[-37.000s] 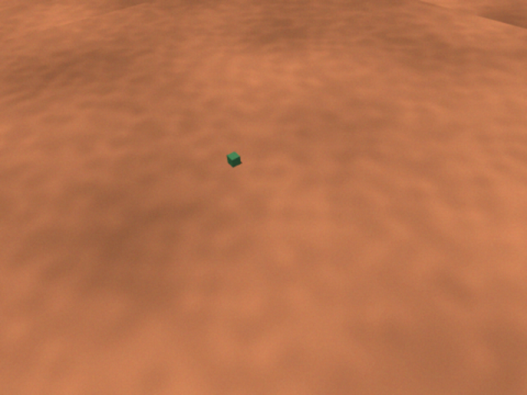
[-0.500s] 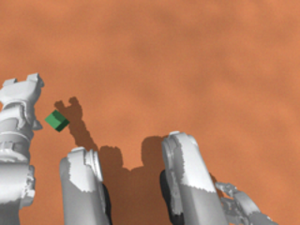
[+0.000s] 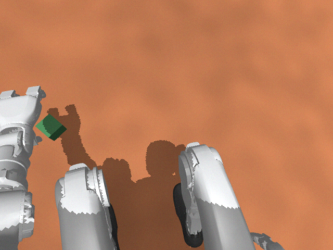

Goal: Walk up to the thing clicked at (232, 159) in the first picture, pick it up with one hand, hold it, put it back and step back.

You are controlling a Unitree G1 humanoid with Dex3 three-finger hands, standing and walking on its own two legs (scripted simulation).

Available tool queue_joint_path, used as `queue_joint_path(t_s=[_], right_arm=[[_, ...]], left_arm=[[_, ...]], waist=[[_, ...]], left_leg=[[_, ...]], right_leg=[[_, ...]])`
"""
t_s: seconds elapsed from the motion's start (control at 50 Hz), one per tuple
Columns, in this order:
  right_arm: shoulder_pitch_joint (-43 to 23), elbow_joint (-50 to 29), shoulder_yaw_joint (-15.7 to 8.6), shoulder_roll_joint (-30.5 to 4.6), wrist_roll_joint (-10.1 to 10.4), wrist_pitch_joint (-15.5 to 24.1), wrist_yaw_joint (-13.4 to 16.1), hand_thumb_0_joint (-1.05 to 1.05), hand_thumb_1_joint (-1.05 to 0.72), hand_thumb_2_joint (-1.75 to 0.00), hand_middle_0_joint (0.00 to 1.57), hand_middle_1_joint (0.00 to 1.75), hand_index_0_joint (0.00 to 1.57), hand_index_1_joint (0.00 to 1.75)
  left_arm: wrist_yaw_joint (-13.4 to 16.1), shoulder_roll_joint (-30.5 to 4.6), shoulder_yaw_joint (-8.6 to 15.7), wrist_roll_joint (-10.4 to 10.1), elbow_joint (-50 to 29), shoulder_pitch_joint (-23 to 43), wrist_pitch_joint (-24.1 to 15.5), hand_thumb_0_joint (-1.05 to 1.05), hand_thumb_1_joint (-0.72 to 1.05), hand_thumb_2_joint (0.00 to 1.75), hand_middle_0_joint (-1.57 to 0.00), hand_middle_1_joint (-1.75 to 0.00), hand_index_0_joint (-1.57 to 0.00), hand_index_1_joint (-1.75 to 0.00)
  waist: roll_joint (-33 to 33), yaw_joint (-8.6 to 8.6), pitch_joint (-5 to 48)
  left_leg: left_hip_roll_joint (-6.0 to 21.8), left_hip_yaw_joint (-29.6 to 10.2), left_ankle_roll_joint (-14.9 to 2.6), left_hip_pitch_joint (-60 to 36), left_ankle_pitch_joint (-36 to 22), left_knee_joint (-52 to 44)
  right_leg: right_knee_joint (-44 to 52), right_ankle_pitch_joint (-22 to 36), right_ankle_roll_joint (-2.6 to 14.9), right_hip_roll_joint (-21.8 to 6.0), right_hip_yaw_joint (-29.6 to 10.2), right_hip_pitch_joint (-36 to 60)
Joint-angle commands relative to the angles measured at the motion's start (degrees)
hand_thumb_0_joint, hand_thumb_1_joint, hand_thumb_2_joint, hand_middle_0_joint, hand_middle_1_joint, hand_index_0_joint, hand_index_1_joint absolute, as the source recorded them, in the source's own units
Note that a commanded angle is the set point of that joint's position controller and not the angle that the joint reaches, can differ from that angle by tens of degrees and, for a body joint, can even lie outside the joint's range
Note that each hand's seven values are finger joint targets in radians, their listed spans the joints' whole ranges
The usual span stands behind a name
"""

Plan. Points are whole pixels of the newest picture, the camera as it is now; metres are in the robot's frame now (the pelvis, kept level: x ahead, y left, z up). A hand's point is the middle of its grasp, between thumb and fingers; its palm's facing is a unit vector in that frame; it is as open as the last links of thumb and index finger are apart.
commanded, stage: home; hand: left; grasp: from above
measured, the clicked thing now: (51, 127) +0.48 +0.29 -0.31
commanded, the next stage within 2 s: none
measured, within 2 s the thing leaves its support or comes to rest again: neither
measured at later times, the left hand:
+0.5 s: hand out of the picture +0.33 +0.26 +0.05, palm faces -0.23 -0.70 -0.67, open 7.6 cm
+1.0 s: hand out of the picture +0.26 +0.22 +0.27, palm faces +0.17 -0.96 -0.24, open 7.4 cm
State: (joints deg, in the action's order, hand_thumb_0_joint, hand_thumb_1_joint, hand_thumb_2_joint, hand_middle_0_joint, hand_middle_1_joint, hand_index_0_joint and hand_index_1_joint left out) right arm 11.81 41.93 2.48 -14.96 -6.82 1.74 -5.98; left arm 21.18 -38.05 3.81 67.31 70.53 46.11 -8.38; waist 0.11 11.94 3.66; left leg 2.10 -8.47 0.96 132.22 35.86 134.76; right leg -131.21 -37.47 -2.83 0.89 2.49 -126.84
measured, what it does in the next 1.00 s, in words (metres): rises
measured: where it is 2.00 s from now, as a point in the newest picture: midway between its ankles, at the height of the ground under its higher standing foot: (151, 236)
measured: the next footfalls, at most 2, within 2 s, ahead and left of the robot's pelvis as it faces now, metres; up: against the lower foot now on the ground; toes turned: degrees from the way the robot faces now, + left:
none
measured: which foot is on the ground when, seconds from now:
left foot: down 0.00-1.00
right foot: down 0.00-1.00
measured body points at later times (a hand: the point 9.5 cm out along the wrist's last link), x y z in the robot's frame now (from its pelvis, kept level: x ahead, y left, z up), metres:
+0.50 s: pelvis +0.02 +0.00 +0.16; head +0.18 +0.04 +0.58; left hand +0.33 +0.29 +0.09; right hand +0.22 -0.25 +0.05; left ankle +0.09 +0.13 -0.31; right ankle +0.11 -0.13 -0.31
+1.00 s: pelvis +0.08 +0.01 +0.34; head +0.14 +0.03 +0.78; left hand +0.25 +0.27 +0.29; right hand +0.26 -0.21 +0.26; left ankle +0.09 +0.13 -0.31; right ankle +0.10 -0.13 -0.31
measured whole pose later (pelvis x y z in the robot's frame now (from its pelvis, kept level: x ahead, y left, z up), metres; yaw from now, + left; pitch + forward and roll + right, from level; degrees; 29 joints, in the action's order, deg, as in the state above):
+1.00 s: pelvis +0.08 +0.01 +0.34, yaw +7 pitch +17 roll -4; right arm 14.7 30.8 2.9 -11.2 2.2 8.0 8.6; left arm 4.7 -13.4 2.9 -2.6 -0.9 -19.7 24.2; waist -2.6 3.9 10.6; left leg 3.3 -3.5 1.1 56.2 30.6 69.2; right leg -65.1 -30.8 -1.6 -0.8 3.3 -51.5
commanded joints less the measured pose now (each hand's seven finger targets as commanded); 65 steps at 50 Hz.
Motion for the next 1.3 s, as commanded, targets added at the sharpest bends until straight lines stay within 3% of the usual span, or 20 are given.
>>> queue_joint_path(t_s=[0.0, 0.02, 0.08, 0.14, 0.18, 0.2, 0.24, 0.28, 0.32, 0.36, 0.38, 0.44, 0.54, 0.64, 0.74, 0.9, 1.0, 1.06, 1.16, 1.28], right_arm=[[9.8, -2.2, -6.5, -14.6, 0.8, 2.0, 0.9, 0.0, -0.89, -0.9, 0.2, 0.3, 0.2, 0.3], [9.6, -2.3, -6.6, -14.1, 1.3, 2.0, 0.9, 0.0, -0.89, -0.9, 0.2, 0.3, 0.2, 0.3], [9.7, -3.0, -7.9, -13.8, 2.9, 1.6, 1.2, 0.0, -0.89, -0.9, 0.2, 0.3, 0.2, 0.3], [8.1, -5.5, -8.7, -13.1, 4.9, 0.8, 1.8, 0.0, -0.89, -0.9, 0.2, 0.3, 0.2, 0.3], [5.9, -6.8, -8.5, -12.4, 6.1, 0.4, 2.3, 0.0, -0.89, -0.9, 0.2, 0.3, 0.2, 0.3], [5.2, -7.2, -8.6, -12.4, 6.5, 0.1, 2.6, 0.0, -0.9, -0.9, 0.2, 0.3, 0.2, 0.3], [3.5, -8.6, -8.4, -11.3, 6.9, -0.1, 3.0, 0.0, -0.9, -0.9, 0.2, 0.3, 0.2, 0.3], [1.9, -9.6, -8.3, -10.7, 7.3, -0.3, 3.5, 0.0, -0.9, -0.9, 0.2, 0.3, 0.2, 0.3], [0.6, -10.5, -8.2, -10.2, 7.5, 0.0, 4.2, 0.0, -0.9, -0.9, 0.2, 0.3, 0.2, 0.3], [-0.4, -11.4, -8.2, -9.6, 7.8, 0.6, 4.8, 0.0, -0.9, -0.9, 0.2, 0.3, 0.2, 0.3], [-1.0, -11.9, -8.0, -9.6, 8.0, 0.9, 5.2, 0.0, -0.9, -0.9, 0.2, 0.3, 0.2, 0.3], [-2.6, -13.5, -8.0, -9.0, 8.3, 2.1, 6.4, 0.0, -0.9, -0.9, 0.2, 0.3, 0.2, 0.3], [-4.6, -15.0, -7.5, -8.1, 8.9, 3.8, 8.2, 0.0, -0.9, -0.9, 0.2, 0.3, 0.2, 0.3], [-5.4, -16.3, -6.2, -7.1, 9.0, 5.3, 9.7, 0.0, -0.9, -0.9, 0.2, 0.3, 0.2, 0.3], [-3.2, -17.4, -4.7, -5.6, 9.0, 6.7, 11.7, 0.0, -0.9, -0.9, 0.2, 0.3, 0.2, 0.3], [0.4, -19.1, -2.9, -4.3, 8.9, 9.4, 15.5, 0.0, -0.9, -0.9, 0.2, 0.3, 0.2, 0.3], [1.8, -20.4, -2.7, -3.5, 8.6, 10.8, 16.9, 0.0, -0.9, -0.9, 0.2, 0.3, 0.2, 0.3], [2.1, -20.7, -2.9, -3.4, 8.2, 11.7, 17.4, 0.0, -0.9, -0.9, 0.2, 0.3, 0.2, 0.3], [1.9, -21.1, -3.4, -4.0, 7.8, 12.8, 17.5, 0.0, -0.9, -0.9, 0.2, 0.3, 0.2, 0.3], [1.7, -20.2, -4.0, -4.7, 7.2, 14.2, 17.1, 0.0, -0.9, -0.9, 0.2, 0.3, 0.2, 0.3]], left_arm=[[0.9, -15.5, 3.0, -4.8, -13.7, 17.4, 2.7, 0.0, 0.08, 0.96, -0.25, -0.61, -0.23, -0.63], [-0.2, -12.7, 1.8, -6.3, -13.2, 14.6, 3.4, 0.0, 0.12, 0.97, -0.25, -0.6, -0.23, -0.62], [-3.9, -9.9, 1.1, -11.6, -17.3, 10.8, 4.8, 0.0, 0.27, 0.98, -0.24, -0.57, -0.23, -0.58], [-8.1, -7.5, 1.3, -17.6, -25.8, 1.5, 6.4, 0.0, 0.47, 1.01, -0.24, -0.52, -0.23, -0.54], [-11.0, -4.4, 0.0, -22.3, -30.0, -3.5, 7.6, 0.0, 0.62, 1.0, -0.23, -0.47, -0.23, -0.47], [-12.0, -5.0, 1.6, -24.5, -32.9, -5.2, 8.1, 0.0, 0.7, 1.0, -0.23, -0.43, -0.22, -0.44], [-14.2, -2.3, 0.2, -28.0, -38.4, -9.6, 9.1, 0.0, 0.86, 1.06, -0.24, -0.43, -0.23, -0.44], [-15.4, -1.2, 1.2, -31.3, -41.6, -15.0, 10.2, 0.0, 0.94, 1.0, -0.22, -0.37, -0.22, -0.37], [-16.1, -0.9, 2.2, -34.6, -49.3, -15.1, 10.5, 0.0, 0.9, 0.9, -0.2, -0.3, -0.2, -0.3], [-16.7, 2.4, 0.4, -36.9, -53.6, -17.7, 11.0, 0.0, 0.9, 0.9, -0.2, -0.3, -0.2, -0.3], [-16.5, 1.5, 2.2, -38.3, -55.2, -18.6, 11.4, 0.0, 0.9, 0.9, -0.2, -0.3, -0.2, -0.3], [-16.7, 4.4, 1.5, -42.4, -60.7, -23.9, 13.1, 0.0, 0.9, 0.9, -0.2, -0.3, -0.2, -0.3], [-16.7, 8.1, 0.9, -49.6, -65.6, -35.7, 17.3, 0.0, 0.91, 0.91, -0.2, -0.31, -0.2, -0.31], [-16.5, 10.5, 1.3, -57.3, -70.9, -42.2, 21.2, 0.0, 0.9, 0.9, -0.2, -0.3, -0.2, -0.3], [-16.0, 13.2, 1.6, -63.1, -75.1, -50.4, 24.9, 0.0, 0.9, 0.9, -0.2, -0.3, -0.2, -0.3], [-15.7, 17.8, 2.4, -69.3, -81.4, -63.2, 29.8, 0.0, 0.9, 0.9, -0.2, -0.3, -0.2, -0.3], [-16.4, 19.4, 2.7, -71.4, -86.7, -70.2, 31.9, 0.0, 0.9, 0.9, -0.2, -0.3, -0.2, -0.3], [-17.1, 20.3, 2.0, -71.1, -87.5, -74.6, 32.6, 0.0, 0.9, 0.9, -0.2, -0.3, -0.2, -0.3], [-18.5, 20.5, 1.4, -70.7, -89.1, -75.3, 32.9, 0.0, 0.9, 0.9, -0.2, -0.3, -0.2, -0.3], [-19.8, 20.1, 1.5, -70.3, -88.4, -73.7, 32.2, 0.0, 0.81, 0.85, -0.19, -0.28, -0.19, -0.28]], waist=[[-17.4, -2.78, 45.9], [-17.0, -3.18, 46.2], [-14.0, -3.87, 44.6], [-12.1, -6.31, 46.1], [-8.4, -5.92, 41.3], [-7.4, -6.52, 41.0], [-6.7, -6.69, 40.3], [-5.4, -7.51, 38.1], [-7.2, -7.95, 39.6], [-8.2, -7.23, 38.1], [-8.2, -7.86, 38.2], [-8.2, -7.75, 37.2], [-7.1, -8.01, 35.2], [-7.3, -7.58, 30.0], [-6.3, -7.65, 27.1], [-5.9, -8.29, 20.6], [-4.5, -8.81, 16.8], [-3.0, -9.21, 14.9], [-2.0, -8.97, 10.2], [-3.0, -9.0, 8.8]], left_leg=[[-1.1, 6.7, -1.96, -36.4, -3.5, -18.0], [-1.3, 6.9, -1.98, -36.7, -3.4, -18.9], [-1.5, 5.9, -2.29, -37.2, -1.4, -22.7], [-1.7, 5.6, -2.52, -40.1, -1.6, -27.0], [-1.5, 5.4, -2.89, -39.1, -1.2, -29.2], [-1.5, 4.9, -2.97, -40.1, -1.6, -30.3], [-1.3, 5.3, -3.03, -41.7, -3.4, -32.0], [-0.9, 5.0, -3.0, -44.0, -3.6, -34.6], [-0.7, 4.7, -2.82, -47.7, -4.2, -36.9], [-0.6, 4.6, -2.6, -50.6, -4.1, -39.7], [-0.5, 4.3, -2.58, -52.3, -3.6, -41.2], [-0.5, 4.6, -2.37, -57.0, -2.2, -45.4], [-0.7, 4.6, -2.02, -64.8, -5.1, -51.6], [-0.3, 3.1, -1.72, -71.3, -3.2, -59.6], [-0.4, 3.6, -1.5, -78.9, -8.2, -66.1], [-0.8, 4.5, -1.11, -90.1, -17.3, -76.7], [-1.4, 6.3, -1.35, -94.3, -22.2, -80.9], [-1.3, 5.9, -1.37, -96.2, -25.1, -82.6], [-1.7, 6.5, -1.63, -97.4, -22.2, -85.3], [-1.5, 6.1, -1.19, -98.9, -22.1, -86.4]], right_leg=[[17.4, 5.8, 5.15, 0.9, 4.9, 20.7], [18.4, 5.9, 5.14, 1.0, 4.7, 21.6], [21.3, 4.7, 5.01, 0.9, 4.8, 23.5], [24.7, 5.6, 4.81, 0.8, 4.3, 28.4], [27.9, 6.0, 4.46, 1.0, 3.9, 30.2], [28.4, 6.7, 4.3, 0.8, 3.7, 31.1], [30.7, 8.4, 4.16, 0.8, 3.0, 34.7], [33.0, 8.6, 4.11, 0.7, 2.7, 36.5], [34.7, 9.0, 4.19, 0.3, 2.1, 38.9], [36.9, 8.9, 4.25, 0.1, 1.9, 40.2], [37.9, 8.5, 4.24, 0.1, 1.8, 41.3], [42.7, 7.2, 4.17, -0.1, 1.1, 45.2], [49.4, 8.9, 3.94, -0.3, 0.6, 52.5], [56.0, 7.3, 3.74, -0.4, 0.3, 58.3], [63.6, 11.5, 3.55, -0.2, 0.1, 67.4], [74.5, 19.1, 3.24, 0.2, 0.8, 81.0], [80.8, 23.6, 3.06, 0.5, 1.5, 88.6], [82.3, 25.8, 2.97, 0.7, 2.1, 90.7], [85.2, 22.9, 2.62, 0.6, 2.5, 91.0], [85.0, 22.0, 2.63, 0.7, 2.9, 90.9]])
